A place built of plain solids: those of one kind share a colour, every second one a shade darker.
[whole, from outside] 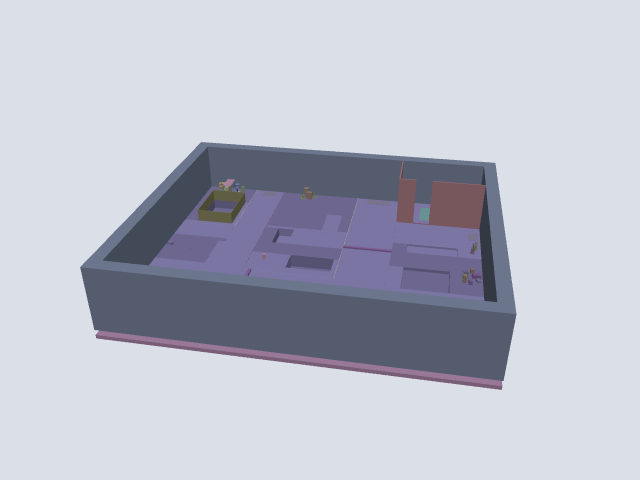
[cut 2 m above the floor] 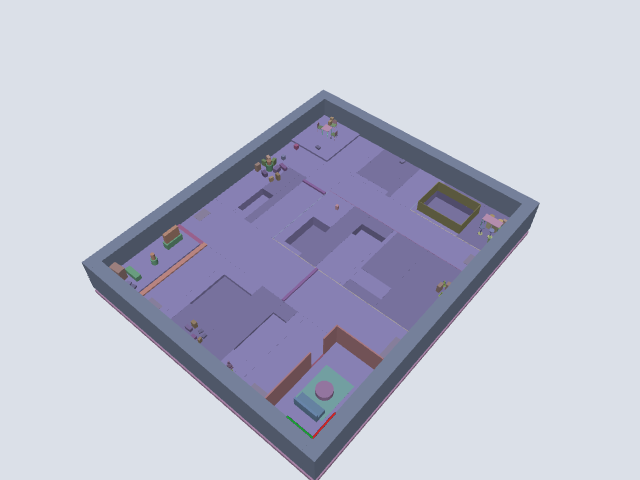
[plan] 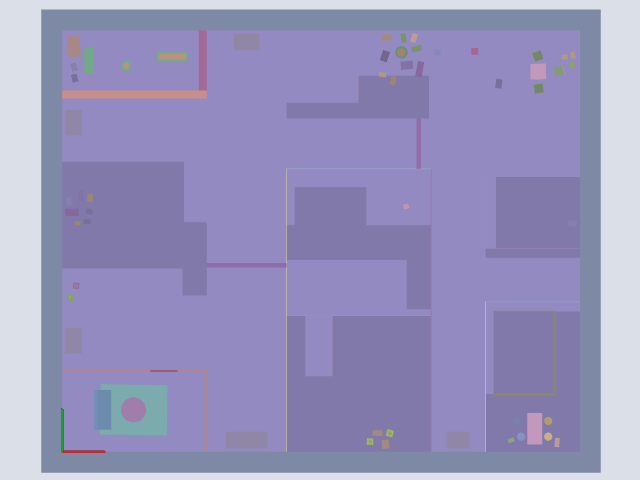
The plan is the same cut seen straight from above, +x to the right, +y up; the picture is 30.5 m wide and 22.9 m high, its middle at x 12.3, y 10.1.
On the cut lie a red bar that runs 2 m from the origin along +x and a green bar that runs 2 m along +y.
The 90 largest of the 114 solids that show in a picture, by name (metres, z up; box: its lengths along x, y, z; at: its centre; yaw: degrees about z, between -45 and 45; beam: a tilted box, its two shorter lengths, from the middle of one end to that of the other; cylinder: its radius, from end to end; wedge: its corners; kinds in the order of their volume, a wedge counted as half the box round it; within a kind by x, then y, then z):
{
 "floor_1": {"box": [1.8, 1.29, 1.32], "at": [0.9, 8.1, -0.66]},
 "floor_2": {"box": [2.4, 2.88, 1.32], "at": [1.2, 12.39, -0.66]},
 "floor_3": {"box": [6.52, 2.87, 1.24], "at": [3.26, 18.66, -0.38]},
 "floor_4": {"box": [6.9, 3.9, 1.0], "at": [3.45, 1.95, -0.5]},
 "floor_5": {"box": [6.9, 2.8, 1.0], "at": [3.45, 5.3, -0.5]},
 "floor_6": {"box": [6.9, 0.75, 1.32], "at": [3.45, 7.08, -0.66]},
 "floor_7": {"box": [6.9, 2.21, 1.32], "at": [3.45, 9.85, -0.66]},
 "floor_8": {"box": [6.9, 0.72, 1.32], "at": [3.45, 14.19, -0.66]},
 "floor_9": {"box": [6.9, 2.3, 1.0], "at": [3.45, 15.7, -0.5]},
 "floor_10": {"box": [3.94, 1.29, 1.15], "at": [3.77, 8.1, -0.74]},
 "floor_11": {"box": [3.41, 2.88, 1.08], "at": [4.11, 12.39, -0.78]},
 "floor_12": {"box": [1.16, 1.29, 1.32], "at": [6.32, 8.1, -0.66]},
 "floor_13": {"box": [1.09, 2.88, 1.32], "at": [6.36, 12.39, -0.66]},
 "floor_14": {"box": [3.8, 20.1, 1.0], "at": [8.8, 10.05, -0.5]},
 "floor_15": {"box": [0.4, 1.82, 1.32], "at": [10.9, 11.71, -0.66]},
 "floor_16": {"box": [0.55, 1.29, 1.32], "at": [10.97, 17.3, -0.66]},
 "floor_17": {"box": [0.9, 2.88, 1.32], "at": [11.15, 5.04, -0.66]},
 "floor_18": {"box": [1.29, 2.88, 1.32], "at": [12.24, 5.04, -0.66]},
 "floor_19": {"box": [2.88, 1.29, 0.58], "at": [12.69, 17.3, -1.03]},
 "floor_20": {"box": [3.41, 1.82, 0.31], "at": [12.8, 11.71, -1.17]},
 "floor_21": {"box": [4.45, 2.35, 1.32], "at": [12.93, 7.97, -0.66]},
 "floor_22": {"box": [6.8, 0.75, 1.32], "at": [14.1, 16.27, -0.66]},
 "floor_23": {"box": [6.8, 2.16, 1.32], "at": [14.1, 19.02, -0.66]},
 "floor_24": {"box": [6.9, 3.6, 1.32], "at": [14.15, 1.8, -0.66]},
 "floor_25": {"box": [6.9, 0.32, 1.32], "at": [14.15, 6.64, -0.66]},
 "floor_26": {"box": [6.9, 1.65, 1.32], "at": [14.15, 9.97, -0.66]},
 "floor_27": {"box": [6.9, 0.88, 1.32], "at": [14.15, 13.06, -0.66]},
 "floor_28": {"box": [4.71, 2.88, 1.32], "at": [15.24, 5.04, -0.66]},
 "floor_29": {"box": [1.29, 2.35, 0.62], "at": [15.79, 7.97, -1.01]},
 "floor_30": {"box": [3.37, 1.29, 1.32], "at": [15.81, 17.3, -0.66]},
 "floor_31": {"box": [3.09, 1.82, 1.32], "at": [16.05, 11.71, -0.66]},
 "floor_32": {"box": [1.16, 2.35, 1.32], "at": [17.02, 7.97, -0.66]},
 "floor_33": {"box": [14.0, 2.4, 1.0], "at": [17.7, 14.7, -0.5]},
 "floor_34": {"box": [2.6, 4.2, 1.0], "at": [18.8, 18.0, -0.5]},
 "floor_35": {"box": [2.6, 13.5, 1.0], "at": [18.9, 6.75, -0.5]},
 "floor_36": {"box": [0.4, 3.94, 1.32], "at": [20.4, 4.72, -0.66]},
 "floor_37": {"box": [0.5, 3.41, 1.32], "at": [20.45, 11.4, -0.66]},
 "floor_38": {"box": [1.82, 3.41, 1.32], "at": [21.61, 11.4, -0.66]},
 "floor_39": {"box": [2.88, 3.94, 0.56], "at": [22.04, 4.72, -1.04]},
 "floor_40": {"box": [4.6, 4.2, 1.18], "at": [22.4, 18.0, -0.41]},
 "floor_41": {"box": [4.5, 2.75, 1.32], "at": [22.45, 1.38, -0.66]},
 "floor_42": {"box": [4.5, 0.46, 1.32], "at": [22.45, 6.92, -0.66]},
 "floor_43": {"box": [4.5, 2.1, 1.0], "at": [22.45, 8.2, -0.5]},
 "floor_44": {"box": [4.5, 0.45, 1.32], "at": [22.45, 9.47, -0.66]},
 "floor_45": {"box": [4.5, 0.39, 1.32], "at": [22.45, 13.3, -0.66]},
 "floor_46": {"box": [2.18, 3.41, 1.32], "at": [23.61, 11.4, -0.66]},
 "floor_47": {"box": [1.22, 3.94, 1.32], "at": [24.09, 4.72, -0.66]},
 "wall_1": {"box": [1.0, 20.1, 5.0], "at": [-0.5, 10.05, 1.5]},
 "wall_2": {"box": [26.7, 1.0, 5.0], "at": [12.35, -0.5, 1.5]},
 "wall_3": {"box": [26.7, 1.0, 5.0], "at": [12.35, 20.6, 1.5]},
 "wall_4": {"box": [1.0, 20.1, 5.0], "at": [25.2, 10.05, 1.5]},
 "floor_base_1": {"box": [26.7, 22.1, 0.3], "at": [12.35, 10.05, -1.57]},
 "part_1": {"box": [4.2, 0.1, 4.05], "at": [2.1, 3.85, 1.98]},
 "part_2": {"box": [1.4, 0.1, 4.05], "at": [6.2, 3.85, 1.98]},
 "part_3": {"box": [0.1, 3.8, 4.05], "at": [6.85, 1.9, 1.98]},
 "step_terS_tread_1": {"box": [6.9, 0.38, 1.12], "at": [3.45, 17.04, -0.44]},
 "step_terE_tread_1": {"box": [0.38, 2.87, 1.12], "at": [6.71, 18.66, -0.44]},
 "piece_1": {"box": [0.46, 1.3, 0.45], "at": [1.28, 18.66, 0.47]},
 "piece_2": {"cylinder": 0.25, "from": [3.06, 18.41, 0.24], "to": [3.06, 18.41, 0.74]},
 "piece_3": {"box": [1.5, 0.5, 0.55], "at": [5.26, 18.84, 0.52]},
 "piece_4": {"cylinder": 0.3, "from": [16.19, 19.05, 0.0], "to": [16.19, 19.05, 0.65]},
 "sofa_seat_1": {"box": [0.82, 1.9, 0.44], "at": [1.94, 2.0, 0.23]},
 "trolley_1": {"box": [0.6, 1.01, 1.11], "at": [0.55, 19.34, 0.8], "yaw": 5.7},
 "rail_1": {"box": [0.04, 3.94, 1.0], "at": [20.58, 4.72, 0.5]},
 "rail_2": {"box": [2.96, 0.04, 1.0], "at": [22.04, 2.73, 0.5]},
 "rail_3": {"box": [2.96, 0.04, 1.0], "at": [22.04, 6.71, 0.5]},
 "rail_4": {"box": [0.04, 3.94, 1.0], "at": [23.5, 4.72, 0.5]},
 "low_1": {"cylinder": 0.6, "from": [3.41, 2.0, 0.01], "to": [3.41, 2.0, 0.45]},
 "suitcase_1": {"box": [0.48, 0.27, 0.67], "at": [15.04, 0.89, 0.33], "yaw": -1.4},
 "suitcase_2": {"box": [0.35, 0.43, 0.81], "at": [15.42, 0.35, 0.4], "yaw": 5.5},
 "suitcase_3": {"box": [0.47, 0.3, 0.69], "at": [15.49, 19.76, 0.34], "yaw": 3.6},
 "suitcase_4": {"box": [0.27, 0.43, 0.66], "at": [16.78, 19.73, 0.33], "yaw": -16.2},
 "suitcase_5": {"box": [0.23, 0.45, 0.63], "at": [23.61, 0.44, 0.31], "yaw": -4.8},
 "low_rug_1": {"box": [3.2, 2.4, 0.06], "at": [3.41, 2.0, -0.02], "yaw": -0.9},
 "plant_1": {"box": [1.3, 0.3, 0.91], "at": [5.26, 18.84, 1.25]},
 "low_mat_1": {"box": [0.8, 1.2, 0.06], "at": [0.55, 5.3, -0.02]},
 "low_mat_2": {"box": [0.8, 1.2, 0.06], "at": [0.55, 15.7, -0.02]},
 "low_mat_3": {"box": [2.0, 0.8, 0.06], "at": [8.8, 0.55, -0.02]},
 "low_mat_4": {"box": [1.2, 0.8, 0.06], "at": [8.8, 19.55, -0.02]},
 "step_hump_1": {"box": [3.8, 0.22, 0.17], "at": [8.8, 8.9, 0.04]},
 "step_hump_2": {"box": [0.22, 2.4, 0.23], "at": [17.01, 14.7, 0.07]},
 "bag_1": {"box": [0.35, 0.52, 0.4], "at": [15.4, 18.87, 0.2], "yaw": -18.6},
 "bag_2": {"box": [0.59, 0.4, 0.42], "at": [16.45, 18.44, 0.21], "yaw": 5.0},
 "cabin_bag_1": {"box": [0.25, 0.44, 0.58], "at": [16.28, 19.75, 0.29], "yaw": 6.7},
 "cabin_bag_2": {"box": [0.49, 0.27, 0.55], "at": [16.91, 19.23, 0.28], "yaw": 15.1},
 "duffel_1": {"box": [0.64, 0.35, 0.29], "at": [0.46, 11.42, 0.14], "yaw": 1.1},
 "duffel_2": {"box": [0.31, 0.74, 0.31], "at": [17.06, 18.25, 0.15], "yaw": -9.9},
 "backpack_1": {"box": [0.27, 0.37, 0.57], "at": [1.33, 12.1, 0.28], "yaw": -2.0},
 "backpack_2": {"box": [0.25, 0.41, 0.6], "at": [15.79, 17.7, 0.3], "yaw": -13.6},
 "sofa_back_1": {"box": [0.16, 1.9, 0.37], "at": [1.61, 2.0, 0.63]}
}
